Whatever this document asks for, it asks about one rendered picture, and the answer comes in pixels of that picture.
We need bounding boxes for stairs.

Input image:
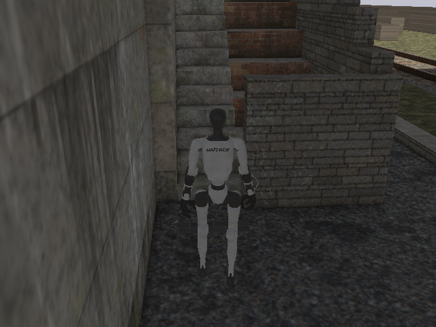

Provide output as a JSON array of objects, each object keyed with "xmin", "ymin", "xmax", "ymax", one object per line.
[{"xmin": 175, "ymin": 0, "xmax": 242, "ymax": 201}]

